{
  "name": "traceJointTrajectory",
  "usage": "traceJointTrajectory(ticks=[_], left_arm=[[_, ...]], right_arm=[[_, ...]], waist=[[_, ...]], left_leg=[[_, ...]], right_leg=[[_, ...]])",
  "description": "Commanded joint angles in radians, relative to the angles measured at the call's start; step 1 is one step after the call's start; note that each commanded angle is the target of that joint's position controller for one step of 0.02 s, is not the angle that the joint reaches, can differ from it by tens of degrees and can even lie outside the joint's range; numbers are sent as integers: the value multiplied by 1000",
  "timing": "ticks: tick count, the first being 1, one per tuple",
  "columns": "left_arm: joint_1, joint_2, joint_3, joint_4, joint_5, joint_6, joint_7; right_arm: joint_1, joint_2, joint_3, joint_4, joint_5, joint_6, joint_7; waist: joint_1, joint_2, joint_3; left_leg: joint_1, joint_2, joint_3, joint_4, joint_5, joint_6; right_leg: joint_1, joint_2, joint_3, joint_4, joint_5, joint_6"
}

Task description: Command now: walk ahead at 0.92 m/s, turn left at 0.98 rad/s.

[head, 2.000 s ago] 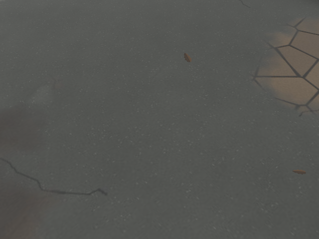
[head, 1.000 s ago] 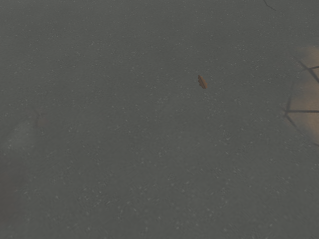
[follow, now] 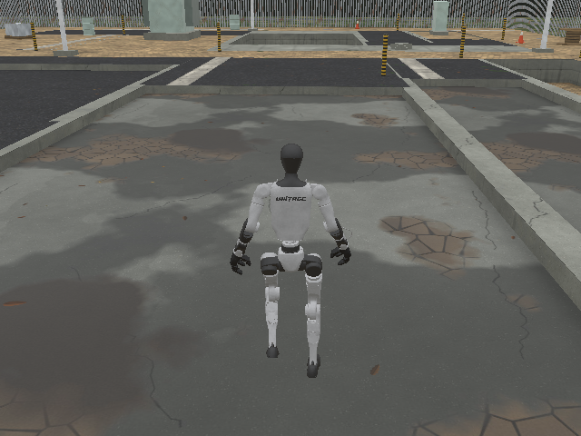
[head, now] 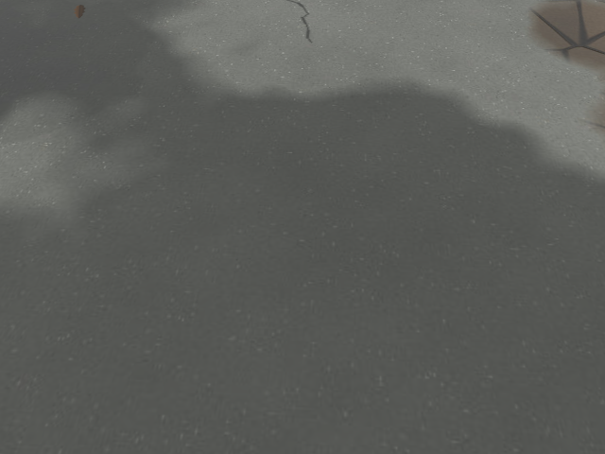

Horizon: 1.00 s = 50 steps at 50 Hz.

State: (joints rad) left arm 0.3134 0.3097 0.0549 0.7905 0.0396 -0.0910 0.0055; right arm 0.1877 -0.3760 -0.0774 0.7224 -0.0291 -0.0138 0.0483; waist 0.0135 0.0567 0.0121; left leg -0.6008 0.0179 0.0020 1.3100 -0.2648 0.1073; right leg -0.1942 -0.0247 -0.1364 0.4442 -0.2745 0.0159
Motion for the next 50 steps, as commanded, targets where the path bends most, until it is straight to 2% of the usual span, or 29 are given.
traceJointTrajectory(ticks=[1,3,5,7,9,10,11,12,13,14,15,16,17,18,21,24,30,33,34,35,36,37,38,39,40,41,43,45,50], left_arm=[[29,19,-4,-8,-21,-35,-15],[-19,43,-2,-9,-22,-46,-14],[-28,56,0,0,-33,-50,-8],[14,122,16,1,-42,-43,7],[13,181,33,-18,-54,-20,19],[-13,187,38,-37,-56,-8,17],[-14,155,39,-41,-57,5,7],[61,54,21,-65,-33,23,1],[165,71,19,-135,-30,42,15],[115,101,8,-150,-20,43,22],[59,108,6,-156,-15,45,22],[21,101,7,-157,-2,53,23],[33,98,5,-151,6,70,28],[36,95,7,-148,12,94,32],[13,43,-8,-155,-2,111,32],[-37,18,-17,-171,-11,114,29],[-136,34,-17,-194,-29,131,27],[-117,28,-18,-192,-36,124,30],[-79,16,-21,-180,-34,118,32],[-54,22,-21,-173,-22,106,36],[-66,74,-18,-187,-2,94,43],[-119,135,-6,-193,-5,99,37],[-84,97,-9,-181,-18,97,30],[-86,67,-20,-172,-21,90,25],[-109,31,-35,-164,-19,87,21],[-136,32,-36,-156,-21,85,19],[-99,118,2,-147,-26,96,9],[-16,165,30,-132,-36,107,-1],[-17,157,60,-136,-34,126,-11]], right_arm=[[-82,58,36,-138,-7,10,24],[-113,65,46,-171,-9,7,23],[-169,68,54,-173,-13,0,39],[-123,52,47,-144,-12,-5,49],[59,8,23,-96,-20,-6,35],[216,-30,0,-49,-22,-11,16],[272,-66,-24,-13,-17,-17,-16],[206,-166,-50,-34,4,-11,-38],[211,-235,-70,-93,-1,-1,-30],[150,-204,-74,-138,13,17,-44],[86,-145,-60,-140,24,25,-56],[44,-86,-40,-131,27,24,-62],[30,-54,-27,-122,27,17,-66],[39,-32,-17,-107,29,8,-64],[66,-50,-20,-69,5,-11,-55],[75,-34,-14,-47,4,-6,-52],[109,-23,-10,-29,-5,21,-42],[103,-20,-7,-26,-5,33,-45],[86,-17,-4,-27,5,36,-50],[82,5,4,-32,16,36,-58],[122,70,21,-44,17,30,-62],[140,56,18,-51,23,34,-64],[104,0,4,-39,4,40,-62],[85,-4,-2,-32,11,44,-56],[85,21,6,-17,15,48,-53],[90,43,16,-12,12,54,-49],[52,26,16,-20,13,55,-54],[15,11,14,-39,17,57,-62],[-51,26,25,-81,25,50,-78]], waist=[[-29,-139,45],[-67,-146,91],[-57,-106,115],[-66,-117,61],[-154,-145,-59],[-215,-140,-139],[-223,-53,-149],[-128,112,-111],[-90,51,-389],[-104,-44,-442],[-71,-113,-293],[-30,-156,-191],[2,-156,-120],[16,-161,-98],[20,-143,-155],[8,-70,-181],[-48,34,-110],[-40,60,-75],[-12,55,-63],[-1,29,-58],[-34,-140,-76],[-60,-284,-45],[-18,-230,-44],[-23,-179,-36],[-41,-150,-38],[-62,-197,-30],[-29,-245,-26],[4,-217,-52],[13,-198,-85]], left_leg=[[-195,81,-35,-44,92,-8],[-136,68,11,-222,174,-21],[19,11,124,-495,317,-16],[176,-78,202,-614,358,3],[397,-131,174,-645,310,49],[558,-137,116,-675,318,85],[682,-102,39,-774,401,114],[788,87,-178,-675,1107,151],[1033,299,-520,-683,1410,362],[970,315,-643,-816,1060,393],[787,266,-608,-905,795,366],[640,217,-552,-949,687,326],[507,192,-480,-960,752,294],[397,173,-432,-963,818,271],[318,116,-332,-932,957,222],[333,64,-277,-920,879,145],[380,73,-336,-928,559,116],[392,86,-392,-888,494,99],[370,69,-400,-864,432,70],[317,40,-404,-836,297,22],[261,-38,-311,-709,62,-35],[192,-178,-155,-662,-212,-69],[225,-141,-133,-527,-299,-85],[237,-132,-137,-475,-276,-96],[288,-107,-143,-504,-232,-111],[314,-78,-107,-563,-183,-120],[263,-110,-38,-589,-191,-134],[171,-114,-40,-533,-224,-143],[133,-98,-73,-520,-225,-145]], right_leg=[[80,-250,139,-256,366,-70],[17,-220,-3,-240,665,-60],[-19,-155,-114,-235,726,-36],[42,-145,-139,-110,966,-18],[55,-198,-116,173,1129,-10],[11,-217,-90,400,1032,-9],[-107,-133,-96,698,465,10],[-347,14,-106,1067,-363,35],[-500,35,100,1283,-372,73],[-535,5,193,1249,-267,66],[-531,-25,211,1143,-218,64],[-506,-55,211,1042,-206,62],[-451,-73,204,968,-200,64],[-378,-82,196,901,-205,67],[-286,-79,176,753,-127,50],[-269,-62,170,608,8,22],[-235,-13,161,393,-39,4],[-149,22,147,207,-91,-22],[-74,29,141,59,-32,-34],[24,-16,188,-71,63,-47],[90,-210,368,-147,183,-82],[39,-353,535,-147,468,-215],[5,-365,537,-146,549,-284],[-5,-320,481,-140,555,-280],[-29,-258,420,-141,531,-241],[-27,-201,377,-131,535,-200],[50,-138,385,-67,626,-186],[147,-169,473,-46,669,-219],[154,-151,588,-69,529,-240]])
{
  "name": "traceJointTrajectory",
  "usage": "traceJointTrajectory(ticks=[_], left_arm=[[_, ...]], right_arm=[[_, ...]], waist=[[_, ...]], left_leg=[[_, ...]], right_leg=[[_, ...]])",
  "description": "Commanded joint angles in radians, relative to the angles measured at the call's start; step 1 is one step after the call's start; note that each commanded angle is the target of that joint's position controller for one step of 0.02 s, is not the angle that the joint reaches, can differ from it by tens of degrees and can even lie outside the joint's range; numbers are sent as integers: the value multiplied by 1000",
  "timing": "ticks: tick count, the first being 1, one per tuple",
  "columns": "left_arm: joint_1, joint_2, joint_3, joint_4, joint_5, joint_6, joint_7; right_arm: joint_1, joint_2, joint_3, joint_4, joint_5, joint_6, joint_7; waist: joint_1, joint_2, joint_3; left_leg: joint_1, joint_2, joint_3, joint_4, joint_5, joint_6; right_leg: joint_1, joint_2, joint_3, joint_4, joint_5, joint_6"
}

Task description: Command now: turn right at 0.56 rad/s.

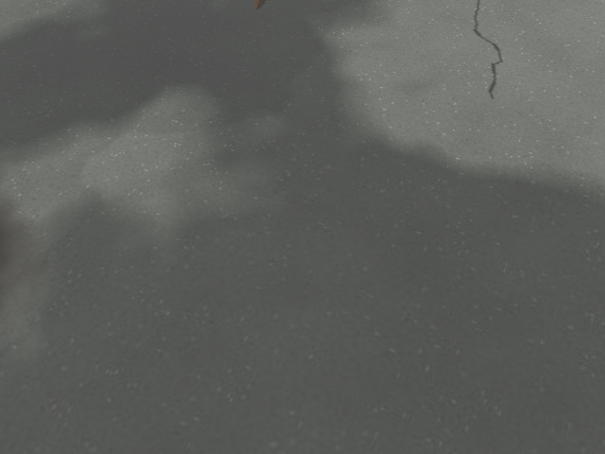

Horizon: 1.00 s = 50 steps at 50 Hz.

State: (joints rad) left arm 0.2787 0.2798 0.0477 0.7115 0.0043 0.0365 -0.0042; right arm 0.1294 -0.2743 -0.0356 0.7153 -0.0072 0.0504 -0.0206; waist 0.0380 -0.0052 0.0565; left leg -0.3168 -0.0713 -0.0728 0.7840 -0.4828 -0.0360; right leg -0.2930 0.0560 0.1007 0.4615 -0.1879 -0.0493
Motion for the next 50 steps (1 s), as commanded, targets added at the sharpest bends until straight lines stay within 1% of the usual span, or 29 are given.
traceJointTrajectory(ticks=[1,4,6,7,8,9,10,11,12,13,15,18,24,30,32,33,35,36,37,38,39,40,41,42,43,44,45,47,50], left_arm=[[9,188,73,-58,3,2,-4],[-29,194,87,-67,5,14,-14],[-95,191,91,-83,-2,21,-20],[-112,165,85,-96,-9,19,-17],[-36,76,66,-97,-5,14,-12],[-24,123,75,-94,15,14,1],[-65,200,90,-97,34,17,-6],[-60,204,96,-82,34,19,-23],[-39,191,93,-67,32,23,-39],[-22,181,89,-56,30,25,-56],[-61,158,78,-66,26,24,-76],[-139,142,68,-95,26,21,-88],[-242,126,57,-127,30,15,-106],[-377,98,29,-183,27,-1,-124],[-430,72,10,-206,28,-11,-123],[-430,62,2,-207,31,-15,-119],[-319,66,2,-170,35,-21,-94],[-166,95,19,-127,32,-29,-77],[70,131,43,-52,33,-41,-62],[202,217,77,4,48,-43,-46],[164,357,103,-11,35,-40,-27],[174,328,100,-41,34,-44,-22],[150,278,86,6,51,-57,-11],[115,224,71,31,57,-76,-4],[46,173,54,36,53,-92,-5],[12,132,40,36,43,-106,-7],[5,91,28,47,32,-120,-9],[31,69,20,75,15,-144,-14],[58,49,12,100,16,-163,-24]], right_arm=[[6,-74,-15,-78,5,-18,-10],[35,-78,-10,-80,9,-31,-13],[118,-77,-10,-59,6,-39,-24],[163,-115,-21,-47,-3,-45,-35],[143,-206,-37,-63,-15,-42,-45],[60,-271,-50,-96,-36,-37,-37],[50,-211,-39,-96,-46,-40,-28],[18,-158,-22,-99,-37,-46,-23],[-1,-145,-17,-104,-30,-54,-18],[5,-148,-18,-104,-25,-63,-21],[74,-158,-24,-86,-21,-82,-15],[168,-168,-34,-55,-21,-107,-5],[257,-176,-45,-7,-27,-137,1],[323,-158,-47,63,-40,-153,1],[366,-145,-41,100,-47,-154,1],[366,-151,-40,115,-46,-151,0],[347,-192,-42,134,-34,-145,-1],[341,-232,-48,144,-32,-135,3],[301,-260,-51,132,-14,-129,7],[304,-213,-37,114,-17,-133,12],[337,-79,-10,34,16,-144,40],[205,-146,-17,5,14,-156,39],[137,-135,-23,5,34,-157,34],[185,-101,-12,28,30,-156,32],[218,-85,-11,52,12,-142,40],[284,-67,-9,90,0,-117,46],[310,-56,-11,115,-2,-95,55],[272,-43,-18,122,4,-72,68],[120,-19,-10,81,17,-71,75]], waist=[[-12,-135,-137],[-26,-145,-148],[-78,-141,-145],[-96,-98,-139],[-51,124,-143],[-50,220,-86],[-40,157,-53],[-21,147,-26],[-10,157,-10],[-9,170,-14],[-41,138,-7],[-82,114,7],[-115,106,60],[-134,93,141],[-141,74,169],[-127,74,168],[-49,102,71],[35,122,-24],[158,111,-145],[200,22,-247],[81,-315,-402],[145,-101,-447],[123,-21,-241],[50,34,-108],[-9,38,-70],[-52,-9,-44],[-71,-28,-27],[-74,-34,27],[-52,-69,90]], left_leg=[[-131,-12,-1,-17,2,4],[-21,-30,-4,-139,40,27],[155,-42,13,-350,147,49],[287,34,-43,-494,186,73],[378,313,-294,-599,76,139],[237,477,-477,-667,-89,221],[177,462,-431,-663,-173,238],[171,391,-359,-670,-204,209],[194,340,-280,-680,-184,175],[231,312,-220,-682,-161,159],[287,305,-152,-681,-116,145],[346,323,-87,-678,-81,136],[387,386,22,-698,-45,146],[450,411,208,-725,83,135],[459,407,266,-727,229,140],[457,401,304,-708,395,139],[416,392,375,-551,1090,138],[388,408,378,-350,1384,149],[262,390,390,-80,1406,144],[-22,337,360,255,943,128],[-386,140,238,677,-2,79],[-424,128,3,767,76,104],[-480,129,-11,773,178,111],[-429,177,-16,678,230,115],[-365,211,-31,596,261,117],[-292,224,-33,561,288,111],[-271,230,-34,538,304,108],[-331,215,-25,508,346,106],[-387,167,62,360,483,120]], right_leg=[[236,-221,366,-93,403,-169],[156,-188,408,-107,283,-138],[24,-135,397,-95,143,-74],[-105,-74,357,-55,-32,-9],[-244,49,186,170,-326,52],[-368,110,15,383,-367,65],[-357,-8,18,498,-284,56],[-378,-10,8,568,-215,50],[-413,-17,-5,629,-165,54],[-443,-30,-27,688,-128,60],[-513,-54,-50,742,-81,70],[-588,-79,-55,745,-15,86],[-672,-126,-60,673,50,86],[-694,-175,-142,549,31,-2],[-646,-164,-177,455,-17,-48],[-582,-141,-207,397,-55,-75],[-277,-24,-291,321,-131,-138],[-78,47,-304,326,-182,-160],[239,82,-268,222,-107,-182],[567,-29,-55,169,-238,-163],[798,-364,568,-66,-581,-205],[724,-399,668,-191,-571,-161],[562,-400,492,-187,-359,-156],[372,-376,354,-180,-195,-129],[254,-328,243,-199,-152,-97],[164,-300,161,-232,-110,-66],[129,-274,98,-263,-73,-33],[126,-240,-24,-308,85,20],[129,-161,-231,-357,389,75]])
Over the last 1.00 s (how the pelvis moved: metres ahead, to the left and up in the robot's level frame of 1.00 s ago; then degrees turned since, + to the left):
0.37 -0.06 0.01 21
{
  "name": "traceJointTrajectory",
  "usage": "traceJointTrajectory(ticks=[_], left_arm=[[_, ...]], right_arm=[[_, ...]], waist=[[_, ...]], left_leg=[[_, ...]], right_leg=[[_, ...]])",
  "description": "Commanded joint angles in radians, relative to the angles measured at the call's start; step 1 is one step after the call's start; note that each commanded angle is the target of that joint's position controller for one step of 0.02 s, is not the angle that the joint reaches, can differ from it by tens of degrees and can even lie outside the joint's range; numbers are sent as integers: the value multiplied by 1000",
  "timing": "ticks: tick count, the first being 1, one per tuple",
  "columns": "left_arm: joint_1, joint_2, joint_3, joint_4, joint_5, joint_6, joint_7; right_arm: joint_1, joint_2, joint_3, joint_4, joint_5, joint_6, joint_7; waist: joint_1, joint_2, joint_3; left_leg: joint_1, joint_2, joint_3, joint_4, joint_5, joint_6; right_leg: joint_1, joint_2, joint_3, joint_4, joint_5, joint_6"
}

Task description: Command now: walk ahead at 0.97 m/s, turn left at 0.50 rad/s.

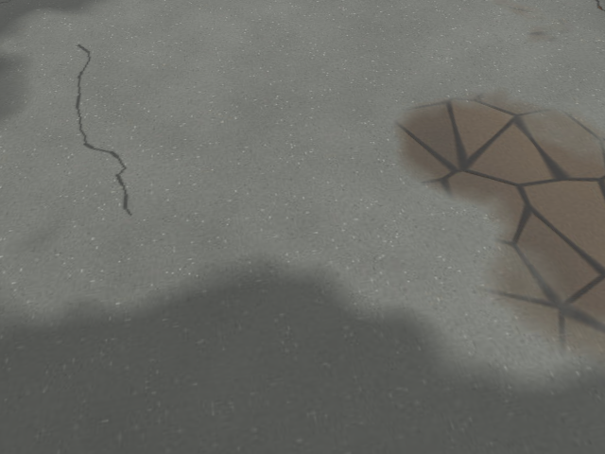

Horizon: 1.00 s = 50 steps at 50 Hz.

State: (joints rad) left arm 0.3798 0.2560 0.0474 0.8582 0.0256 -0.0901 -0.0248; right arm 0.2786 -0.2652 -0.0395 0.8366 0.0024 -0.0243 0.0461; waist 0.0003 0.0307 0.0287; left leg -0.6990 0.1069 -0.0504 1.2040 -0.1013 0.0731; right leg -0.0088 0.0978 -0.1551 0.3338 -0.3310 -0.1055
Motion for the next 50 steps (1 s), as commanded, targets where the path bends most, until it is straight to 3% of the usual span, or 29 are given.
traceJointTrajectory(ticks=[1,4,6,8,9,10,11,12,13,14,15,17,19,21,23,26,28,29,30,31,32,33,34,35,38,43,46,48,50], left_arm=[[-26,62,6,-36,-5,-39,-1],[-4,71,-6,-17,-9,-37,23],[-14,120,-2,-19,-10,-37,51],[-49,189,15,-30,-5,-23,87],[-103,220,26,-49,3,-8,97],[-207,244,36,-82,13,9,99],[-296,222,41,-92,-1,26,80],[-373,36,-15,-147,25,9,48],[-214,-34,-42,-236,10,-8,38],[-172,12,-57,-271,23,-40,23],[-202,91,-46,-247,32,-52,18],[-230,107,-48,-243,62,-18,20],[-300,103,-58,-269,56,23,18],[-399,86,-69,-310,31,27,8],[-467,47,-82,-338,1,27,5],[-487,68,-73,-353,-10,21,12],[-408,122,-49,-332,-6,10,25],[-280,172,-25,-299,-8,3,36],[-68,218,0,-250,-3,-3,50],[175,293,32,-209,26,-8,69],[86,374,47,-220,57,-3,62],[-46,295,52,-241,49,10,54],[-110,190,29,-252,37,16,50],[-109,144,18,-225,36,18,44],[4,78,0,-109,17,-1,36],[-27,101,3,-73,4,-41,19],[29,133,8,-37,6,-44,26],[76,171,14,-24,11,-37,36],[99,236,29,-27,8,-16,56]], right_arm=[[-70,-26,-3,-52,10,-1,11],[-159,-23,12,-90,0,-12,23],[-147,-45,14,-94,-3,-7,28],[-3,-104,-3,-55,-5,11,22],[160,-152,-24,-11,-8,21,16],[410,-206,-54,60,-12,28,3],[536,-234,-79,104,9,23,-15],[421,-205,-71,128,21,28,-27],[267,-221,-59,68,-5,17,-28],[221,-215,-65,23,-18,15,-39],[173,-159,-60,7,-31,10,-46],[106,-167,-53,-8,-23,-21,-51],[84,-164,-48,-15,-14,-56,-51],[92,-183,-61,-20,-12,-71,-48],[122,-187,-72,-15,2,-72,-35],[160,-207,-89,-18,1,-66,-23],[150,-226,-97,-28,-6,-63,-31],[125,-257,-104,-35,-13,-64,-30],[59,-269,-106,-52,-13,-69,-26],[16,-154,-74,-93,-13,-82,-30],[123,-14,-30,-172,41,-83,-27],[94,-92,-24,-143,14,-59,-40],[7,-138,-34,-138,-13,-45,-35],[-38,-139,-37,-144,-23,-37,-21],[-132,-66,-15,-204,-42,-2,21],[-251,-66,10,-300,-35,21,40],[-378,-68,23,-333,-38,20,58],[-404,-59,30,-328,-34,16,64],[-319,-89,20,-296,-34,13,51]], waist=[[-6,-114,122],[-10,-83,120],[-48,-106,65],[-143,-153,-33],[-232,-159,-101],[-360,-142,-165],[-430,14,-158],[-293,233,7],[-76,193,-86],[-63,129,-166],[-30,-80,-36],[43,-147,78],[53,-161,134],[8,-110,126],[-53,-52,88],[-102,17,20],[-66,34,-48],[9,24,-137],[140,10,-239],[226,-111,-378],[77,-497,-487],[57,-354,-353],[71,-191,-218],[64,-89,-132],[39,-120,-36],[-21,-111,37],[4,-60,121],[7,-72,109],[-56,-136,24]], left_leg=[[-18,-30,82,-109,142,19],[-3,-73,203,-297,198,53],[142,-132,270,-422,219,77],[327,-194,295,-446,170,96],[491,-219,275,-442,108,117],[718,-193,187,-477,50,178],[879,-121,71,-641,100,267],[853,-123,-39,-528,176,268],[934,-20,-419,-581,181,399],[936,123,-741,-878,-310,446],[763,125,-756,-1016,-502,389],[488,50,-635,-1037,-421,333],[250,-45,-472,-1085,-315,302],[188,-108,-356,-1083,-112,273],[252,-149,-299,-1049,31,215],[447,-121,-323,-967,210,166],[557,-109,-348,-822,391,123],[580,-117,-334,-656,495,99],[479,-151,-306,-412,460,76],[310,-198,-235,-68,112,77],[18,-280,-125,189,-405,40],[-119,-172,-78,275,-302,55],[-134,-120,-46,239,-217,50],[-105,-85,-34,184,-178,42],[-111,-22,-32,150,-157,35],[-125,-10,26,9,29,29],[-61,-37,148,-252,93,58],[65,-106,243,-373,76,97],[204,-180,273,-419,5,128]], right_leg=[[-128,-190,-17,-231,651,134],[-28,-198,-102,-228,956,146],[25,-230,-126,-154,1316,160],[90,-276,-123,43,1608,169],[61,-294,-107,242,1675,168],[-63,-300,-76,564,1615,158],[-250,-152,-93,1090,837,139],[-627,21,-13,1440,-153,111],[-861,-8,187,1519,-187,127],[-917,-42,297,1407,-154,107],[-900,-101,292,1280,-69,99],[-793,-160,279,1093,-38,133],[-640,-209,229,850,34,178],[-516,-217,190,603,187,195],[-431,-186,160,394,358,182],[-385,-132,156,235,412,158],[-280,-90,174,162,324,144],[-146,-72,173,164,231,130],[89,-115,189,196,168,115],[329,-326,398,195,-196,95],[470,-599,1020,-72,-465,-3],[346,-571,1064,-118,-658,-38],[218,-508,845,-87,-528,-22],[101,-460,666,-79,-294,-5],[-10,-372,369,-102,38,49],[-103,-348,81,-187,385,69],[-82,-308,-59,-236,546,91],[-25,-296,-127,-174,959,118],[64,-331,-133,7,1364,128]])
Over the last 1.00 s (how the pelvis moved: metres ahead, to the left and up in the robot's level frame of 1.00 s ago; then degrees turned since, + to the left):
0.29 -0.31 -0.01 -34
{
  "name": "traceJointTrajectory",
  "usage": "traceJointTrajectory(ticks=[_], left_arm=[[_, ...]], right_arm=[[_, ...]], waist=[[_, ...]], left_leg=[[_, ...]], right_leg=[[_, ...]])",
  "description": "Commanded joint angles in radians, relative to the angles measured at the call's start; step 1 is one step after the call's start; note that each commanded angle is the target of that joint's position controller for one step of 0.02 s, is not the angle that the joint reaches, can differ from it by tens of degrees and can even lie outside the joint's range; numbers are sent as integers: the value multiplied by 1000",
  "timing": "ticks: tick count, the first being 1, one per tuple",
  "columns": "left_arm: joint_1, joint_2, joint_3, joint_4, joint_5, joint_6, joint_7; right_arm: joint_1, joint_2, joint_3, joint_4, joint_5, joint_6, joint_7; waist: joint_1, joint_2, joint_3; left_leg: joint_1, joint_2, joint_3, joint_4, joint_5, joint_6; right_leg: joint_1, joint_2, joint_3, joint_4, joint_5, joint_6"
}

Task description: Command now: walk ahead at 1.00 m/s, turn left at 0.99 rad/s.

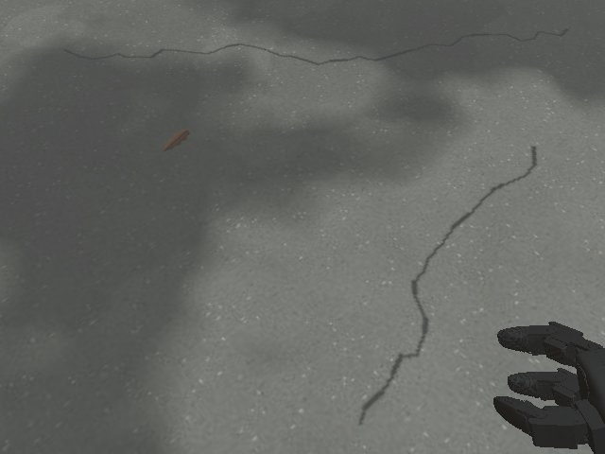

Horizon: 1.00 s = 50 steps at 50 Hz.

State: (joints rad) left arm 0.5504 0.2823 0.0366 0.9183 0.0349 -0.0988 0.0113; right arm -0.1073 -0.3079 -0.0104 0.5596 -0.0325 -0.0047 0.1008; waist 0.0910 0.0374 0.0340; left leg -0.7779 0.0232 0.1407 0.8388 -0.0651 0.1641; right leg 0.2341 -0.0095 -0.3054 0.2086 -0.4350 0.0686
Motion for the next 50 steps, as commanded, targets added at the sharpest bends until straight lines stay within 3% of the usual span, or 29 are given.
traceJointTrajectory(ticks=[1,2,3,4,5,6,7,8,10,11,13,15,16,17,19,21,22,23,24,25,26,28,30,32,34,38,42,46,50], left_arm=[[-93,240,49,-95,1,11,27],[-141,261,56,-118,3,26,28],[-175,248,56,-139,7,36,18],[-196,146,38,-176,18,34,-3],[-171,133,26,-309,-10,14,-3],[-274,163,19,-330,-6,-13,-5],[-291,153,11,-326,-9,-25,-5],[-307,144,7,-321,4,-20,-3],[-256,134,4,-300,40,26,-3],[-249,122,2,-298,40,46,-7],[-326,67,-17,-327,27,47,-16],[-360,3,-40,-324,11,32,-31],[-377,-4,-40,-316,-2,28,-35],[-393,7,-37,-308,-11,28,-36],[-421,35,-28,-302,-14,28,-34],[-309,87,-7,-254,-6,20,-32],[-160,117,9,-202,-7,12,-33],[-29,146,24,-156,-2,5,-33],[18,235,48,-142,1,7,-30],[-73,275,59,-188,2,19,-36],[-162,243,73,-238,-36,38,-38],[-240,134,45,-242,-48,71,-26],[-203,123,44,-211,-44,84,-18],[-214,152,55,-212,-30,88,-26],[-230,179,67,-222,-24,98,-23],[-240,196,84,-244,-34,132,-8],[-209,200,99,-243,-35,154,0],[-205,206,108,-243,-26,156,-2],[-257,218,110,-258,-15,156,-13]], right_arm=[[193,-80,-25,18,2,-9,-14],[394,-123,-49,78,3,-12,-29],[579,-171,-83,151,7,-18,-53],[510,-242,-117,159,38,-5,-81],[474,-345,-131,103,-3,13,-82],[528,-301,-133,96,0,17,-97],[499,-248,-124,127,9,6,-106],[470,-209,-113,143,12,-12,-111],[404,-162,-89,135,15,-44,-118],[389,-132,-75,138,20,-58,-115],[384,-129,-71,161,20,-81,-106],[423,-103,-64,200,31,-96,-90],[468,-96,-61,223,42,-105,-84],[495,-92,-58,240,47,-110,-82],[523,-110,-59,261,36,-111,-90],[503,-146,-68,263,10,-103,-107],[449,-166,-75,252,3,-93,-118],[391,-173,-79,235,8,-85,-126],[449,-106,-69,204,9,-83,-133],[665,-17,-46,190,43,-77,-131],[643,-75,-38,204,5,-65,-133],[433,-103,-37,155,-20,-49,-123],[397,-74,-26,118,-26,-7,-121],[402,-53,-16,111,-26,23,-128],[375,-51,-14,97,-23,34,-133],[271,-72,-21,71,-10,50,-134],[194,-81,-24,66,3,35,-134],[160,-83,-21,67,14,10,-136],[189,-96,-22,77,30,-11,-143]], waist=[[-219,-157,-52],[-309,-169,-137],[-373,-111,-209],[-271,128,-150],[-198,196,-327],[-244,-8,-317],[-191,-80,-145],[-131,-136,-52],[-42,-146,3],[-17,-149,34],[-20,-138,78],[-62,-86,32],[-96,-55,6],[-118,-37,-1],[-138,-5,-2],[-85,23,-56],[-4,33,-96],[77,17,-119],[36,-176,-191],[-109,-360,-395],[-85,-173,-475],[-84,12,-208],[-108,-1,-124],[-121,-23,-127],[-122,-44,-140],[-82,-114,-124],[-28,-157,-83],[-8,-178,-78],[-33,-195,-78]], left_leg=[[425,-127,67,-63,-79,55],[642,-145,25,-88,-115,85],[929,-139,-61,-188,-129,119],[1060,5,-310,-219,-137,152],[1309,212,-847,-376,-160,365],[1252,236,-939,-519,-257,341],[1067,219,-886,-579,-247,305],[892,171,-804,-592,-165,268],[648,92,-662,-598,-50,239],[558,81,-598,-606,82,226],[420,29,-444,-613,448,177],[396,-60,-276,-591,628,85],[442,-57,-261,-597,608,54],[513,-44,-254,-608,595,31],[654,-8,-243,-585,631,-9],[763,32,-215,-450,776,-54],[773,33,-178,-281,807,-78],[742,-8,-131,-34,687,-103],[554,-138,-58,392,32,-137],[234,-239,-157,732,-550,-189],[208,-168,-239,767,-424,-176],[188,-86,-226,626,-344,-176],[230,-50,-228,487,-340,-189],[275,-50,-217,404,-338,-198],[266,-46,-219,333,-300,-208],[200,-46,-256,210,-212,-223],[138,-57,-294,83,-196,-221],[180,-89,-308,-42,-236,-194],[360,-133,-306,-206,-276,-166]], right_leg=[[-182,-248,26,309,1559,-51],[-255,-270,52,548,1568,-69],[-444,-236,59,881,1244,-76],[-769,-33,69,1256,107,-55],[-1105,41,257,1522,-71,-16],[-1161,-15,386,1457,18,-26],[-1150,-58,392,1330,58,-34],[-1078,-90,390,1223,51,-28],[-936,-121,395,1106,-4,0],[-896,-140,374,1025,-13,11],[-802,-134,303,811,127,11],[-634,-92,239,577,439,-39],[-595,-67,223,505,587,-66],[-597,-49,213,446,665,-89],[-612,-13,205,362,678,-127],[-534,55,219,348,589,-156],[-431,77,240,330,570,-164],[-338,59,265,237,654,-172],[-154,-115,436,358,1234,-234],[134,-373,906,354,1609,-450],[83,-350,957,256,1365,-469],[-244,-231,790,159,920,-399],[-407,-164,730,111,851,-352],[-496,-117,706,101,805,-317],[-527,-85,707,103,725,-275],[-512,-34,798,55,281,-171],[-403,-22,895,32,71,-153],[-340,-16,949,78,161,-175],[-404,-1,1004,117,288,-188]])
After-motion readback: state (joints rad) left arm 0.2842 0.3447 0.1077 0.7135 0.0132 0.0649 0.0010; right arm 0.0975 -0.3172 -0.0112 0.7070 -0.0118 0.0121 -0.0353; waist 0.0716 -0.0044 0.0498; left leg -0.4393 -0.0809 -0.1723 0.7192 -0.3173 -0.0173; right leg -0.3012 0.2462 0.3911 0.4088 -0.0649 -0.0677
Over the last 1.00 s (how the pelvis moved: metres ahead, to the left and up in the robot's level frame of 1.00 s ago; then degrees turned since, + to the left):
0.86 0.17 -0.02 52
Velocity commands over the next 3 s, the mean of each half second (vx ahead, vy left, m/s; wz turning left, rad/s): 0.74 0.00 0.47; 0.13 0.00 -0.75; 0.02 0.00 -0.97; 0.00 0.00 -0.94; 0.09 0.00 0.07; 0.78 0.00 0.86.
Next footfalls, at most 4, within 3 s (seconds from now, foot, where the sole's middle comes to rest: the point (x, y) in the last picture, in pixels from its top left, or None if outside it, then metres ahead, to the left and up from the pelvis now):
0.08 left None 0.24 0.03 -0.75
0.46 right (348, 356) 0.67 -0.01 -0.75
1.08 left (282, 339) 0.70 0.15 -0.75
1.62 right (345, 407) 0.55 -0.01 -0.75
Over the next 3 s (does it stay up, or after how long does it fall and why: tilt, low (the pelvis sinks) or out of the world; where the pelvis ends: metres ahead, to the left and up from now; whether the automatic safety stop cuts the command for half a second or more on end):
stays up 0.86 -0.12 -0.02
